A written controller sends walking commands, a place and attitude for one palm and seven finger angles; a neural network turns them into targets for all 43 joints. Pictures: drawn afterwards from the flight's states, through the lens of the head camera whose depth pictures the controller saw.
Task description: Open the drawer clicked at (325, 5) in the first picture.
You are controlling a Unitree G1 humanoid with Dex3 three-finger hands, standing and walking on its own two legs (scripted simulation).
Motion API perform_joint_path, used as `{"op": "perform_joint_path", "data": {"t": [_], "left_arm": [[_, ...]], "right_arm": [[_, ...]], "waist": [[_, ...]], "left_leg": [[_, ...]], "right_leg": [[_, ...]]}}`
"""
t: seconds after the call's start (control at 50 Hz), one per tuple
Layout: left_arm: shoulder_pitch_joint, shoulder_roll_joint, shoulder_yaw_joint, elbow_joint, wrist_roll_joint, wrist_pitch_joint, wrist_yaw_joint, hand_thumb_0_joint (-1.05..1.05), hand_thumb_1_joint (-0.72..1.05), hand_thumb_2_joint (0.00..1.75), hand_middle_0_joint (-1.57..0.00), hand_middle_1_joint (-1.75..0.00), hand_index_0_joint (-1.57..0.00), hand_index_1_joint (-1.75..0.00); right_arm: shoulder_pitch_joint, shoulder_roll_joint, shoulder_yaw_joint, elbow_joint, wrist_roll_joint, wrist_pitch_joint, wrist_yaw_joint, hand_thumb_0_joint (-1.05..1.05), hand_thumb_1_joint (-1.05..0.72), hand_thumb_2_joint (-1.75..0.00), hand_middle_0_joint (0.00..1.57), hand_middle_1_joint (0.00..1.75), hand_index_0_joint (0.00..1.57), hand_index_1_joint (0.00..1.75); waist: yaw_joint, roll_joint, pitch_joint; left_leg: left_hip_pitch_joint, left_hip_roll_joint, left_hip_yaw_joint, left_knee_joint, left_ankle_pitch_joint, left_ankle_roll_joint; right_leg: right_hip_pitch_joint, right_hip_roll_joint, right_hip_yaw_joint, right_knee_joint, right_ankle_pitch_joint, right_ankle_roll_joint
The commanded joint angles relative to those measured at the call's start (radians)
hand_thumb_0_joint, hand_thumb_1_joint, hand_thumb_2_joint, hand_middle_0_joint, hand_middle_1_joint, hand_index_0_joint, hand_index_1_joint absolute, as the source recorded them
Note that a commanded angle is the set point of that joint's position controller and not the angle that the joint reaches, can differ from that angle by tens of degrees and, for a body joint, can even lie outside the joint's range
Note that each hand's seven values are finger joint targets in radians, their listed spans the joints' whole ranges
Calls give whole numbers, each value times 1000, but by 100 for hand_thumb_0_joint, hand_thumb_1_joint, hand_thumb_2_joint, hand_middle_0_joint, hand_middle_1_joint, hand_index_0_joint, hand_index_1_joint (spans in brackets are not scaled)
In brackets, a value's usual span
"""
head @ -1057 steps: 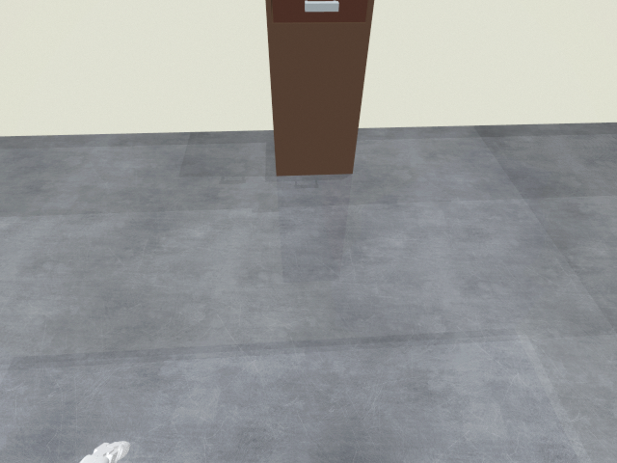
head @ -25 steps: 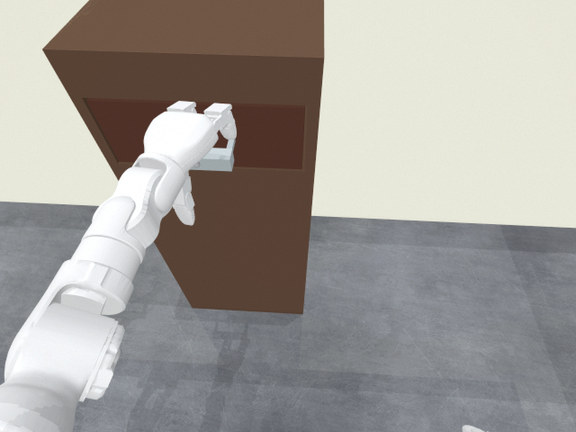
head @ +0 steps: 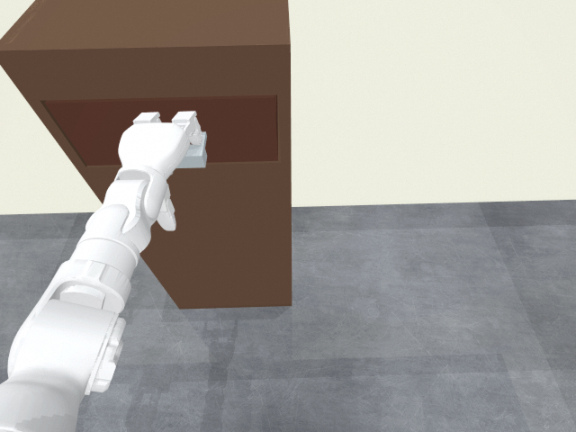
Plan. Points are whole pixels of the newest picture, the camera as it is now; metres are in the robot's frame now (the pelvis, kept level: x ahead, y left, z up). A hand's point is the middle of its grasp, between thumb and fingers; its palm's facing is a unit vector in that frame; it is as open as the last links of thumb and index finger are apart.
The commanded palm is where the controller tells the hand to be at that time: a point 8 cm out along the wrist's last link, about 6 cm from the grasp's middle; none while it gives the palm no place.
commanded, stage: lower the fingers behind the handle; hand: left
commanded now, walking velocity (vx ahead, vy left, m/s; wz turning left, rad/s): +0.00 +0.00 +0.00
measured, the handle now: (169, 147) +0.55 +0.19 +0.06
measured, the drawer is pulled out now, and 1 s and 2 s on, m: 0.00 0.00 0.00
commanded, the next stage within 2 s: lift the fingers back up to retry in 0.92 s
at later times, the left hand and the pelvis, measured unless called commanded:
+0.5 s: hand (170, 173) +0.48 +0.17 +0.08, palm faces -0.01 +0.01 -1.00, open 14.0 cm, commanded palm +0.45 +0.18 +0.09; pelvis -0.01 -0.01 +0.00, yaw +0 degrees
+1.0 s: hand (170, 175) +0.47 +0.17 +0.07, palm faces +0.02 +0.01 -1.00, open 14.1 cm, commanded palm +0.45 +0.18 +0.09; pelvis -0.02 -0.01 -0.01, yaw +0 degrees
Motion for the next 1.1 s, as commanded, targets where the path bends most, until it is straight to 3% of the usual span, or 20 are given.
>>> {"op": "perform_joint_path", "data": {"t": [0.0, 0.04, 0.08, 0.14, 0.18, 0.22, 0.24, 0.3, 0.34, 0.42, 0.56, 0.68, 0.7, 0.76, 0.86, 0.94, 0.96, 1.0, 1.04, 1.08], "left_arm": [[-398, 182, 51, -131, 18, 57, 99, 0, -50, 30, -30, -120, -30, -120], [-394, 212, 71, -95, 23, 92, 113, 0, -50, 30, -30, -120, -30, -120], [-455, 196, 39, -75, 21, 124, 116, 0, -50, 30, -30, -120, -30, -120], [-454, 240, 66, -26, 28, 157, 108, 0, -50, 30, -30, -120, -30, -120], [-451, 200, 20, 1, 32, 172, 93, 0, -50, 30, -30, -120, -30, -120], [-428, 179, 4, 32, 28, 172, 74, 0, -50, 30, -30, -120, -30, -120], [-399, 211, 35, 49, 24, 167, 63, 0, -50, 30, -30, -120, -30, -120], [-378, 185, 1, 65, 12, 150, 31, 0, -50, 30, -30, -120, -30, -120], [-348, 223, 30, 72, 12, 131, 16, 0, -50, 30, -30, -120, -30, -120], [-331, 169, -18, 75, 14, 104, 6, 0, -50, 30, -30, -120, -30, -120], [-342, 176, -10, 37, 19, 98, 24, 0, -50, 30, -30, -120, -30, -120], [-361, 186, -2, 45, 15, 124, 38, 0, -50, 30, -30, -120, -30, -120], [-361, 158, -24, 42, 12, 126, 37, 0, -50, 30, -30, -120, -30, -120], [-345, 185, 3, 37, 14, 123, 37, 0, -50, 30, -30, -120, -30, -120], [-344, 131, -38, 38, 14, 120, 34, 0, -50, 30, -30, -120, -30, -120], [-393, 169, -12, 44, 15, 126, 40, 0, -50, 30, -30, -120, -30, -120], [-392, 145, -36, 59, 18, 128, 41, 0, -50, 30, -30, -120, -30, -120], [-395, 171, -15, 64, 23, 132, 43, 0, -50, 30, -30, -120, -30, -120], [-430, 174, -7, 20, 12, 130, 43, 0, -50, 30, -30, -120, -30, -120], [-468, 179, -15, 17, 16, 137, 44, 0, -50, 30, -30, -120, -30, -120]], "right_arm": [[44, -131, -57, -89, -1, -37, 11, 0, -90, -90, 20, 30, 20, 30], [46, -142, -59, -78, 2, -34, 13, 0, -90, -90, 20, 30, 20, 30], [47, -142, -54, -73, 6, -35, 11, 0, -90, -90, 20, 30, 20, 30], [46, -147, -52, -64, 6, -32, 3, 0, -90, -90, 20, 30, 20, 30], [43, -141, -43, -71, 8, -29, -1, 0, -90, -90, 20, 30, 20, 30], [42, -142, -41, -74, 8, -32, -4, 0, -90, -90, 20, 30, 20, 30], [42, -146, -40, -77, 9, -29, -8, 0, -90, -90, 20, 30, 20, 30], [40, -147, -33, -92, 12, -33, -18, 0, -90, -90, 20, 30, 20, 30], [43, -153, -32, -98, 14, -32, -21, 0, -90, -90, 20, 30, 20, 30], [56, -149, -32, -105, 13, -43, -22, 0, -90, -90, 20, 30, 20, 30], [85, -147, -41, -104, 9, -43, -12, 0, -90, -90, 20, 30, 20, 30], [86, -149, -41, -95, 15, -37, -9, 0, -90, -90, 20, 30, 20, 30], [82, -146, -39, -100, 14, -38, -9, 0, -90, -90, 20, 30, 20, 30], [82, -146, -40, -100, 13, -34, -10, 0, -90, -90, 20, 30, 20, 30], [74, -142, -38, -106, 16, -36, -7, 0, -90, -90, 20, 30, 20, 30], [81, -150, -37, -97, 15, -39, -9, 0, -90, -90, 20, 30, 20, 30], [81, -147, -36, -98, 16, -41, -10, 0, -90, -90, 20, 30, 20, 30], [88, -150, -35, -94, 15, -43, -12, 0, -90, -90, 20, 30, 20, 30], [80, -146, -37, -101, 13, -43, -10, 0, -90, -90, 20, 30, 20, 30], [78, -142, -35, -102, 15, -42, -13, 0, -90, -90, 20, 30, 20, 30]], "waist": [[16, -43, -358], [10, -61, -352], [-13, -61, -337], [-10, -61, -349], [-16, -48, -337], [-21, -67, -303], [-11, -85, -304], [-24, -111, -267], [-18, -126, -259], [-31, -110, -218], [-26, -76, -297], [-33, -92, -283], [-33, -89, -278], [-21, -80, -297], [-25, -74, -256], [-36, -100, -251], [-47, -99, -232], [-42, -109, -250], [-31, -75, -301], [-41, -58, -300]], "left_leg": [[150, -26, -44, -47, 353, 7], [141, -25, -42, -48, 350, 7], [130, -28, -37, -56, 291, 11], [121, -32, -32, -61, 272, 13], [110, -34, -29, -63, 250, 13], [98, -33, -28, -64, 224, 14], [86, -35, -27, -66, 221, 15], [49, -37, -22, -61, 180, 19], [33, -39, -22, -56, 169, 19], [17, -38, -20, -38, 133, 19], [25, -39, -20, -6, 156, 19], [7, -38, -27, -5, 155, 19], [10, -40, -24, -8, 146, 20], [21, -38, -26, -12, 168, 20], [28, -36, -30, -22, 142, 19], [19, -36, -38, -22, 124, 21], [18, -34, -36, -22, 112, 22], [11, -34, -40, -19, 122, 21], [47, -34, -39, -22, 149, 20], [58, -33, -40, -23, 146, 21]], "right_leg": [[172, 43, 8, -41, 292, -23], [173, 45, 8, -47, 291, -23], [162, 42, 14, -60, 258, -17], [185, 38, 20, -67, 251, -16], [178, 35, 21, -68, 245, -13], [168, 34, 22, -77, 228, -11], [190, 33, 24, -80, 233, -12], [181, 27, 32, -83, 220, -2], [186, 28, 34, -81, 214, -3], [117, 27, 33, -74, 172, -2], [109, 30, 36, -45, 188, -4], [109, 33, 34, -46, 191, -2], [106, 32, 34, -51, 179, -1], [123, 33, 32, -44, 194, -5], [87, 38, 26, -53, 151, -7], [75, 38, 26, -56, 127, -8], [54, 37, 24, -57, 114, -5], [61, 38, 23, -48, 124, -5], [90, 37, 24, -48, 143, -9], [79, 37, 25, -49, 135, -6]]}}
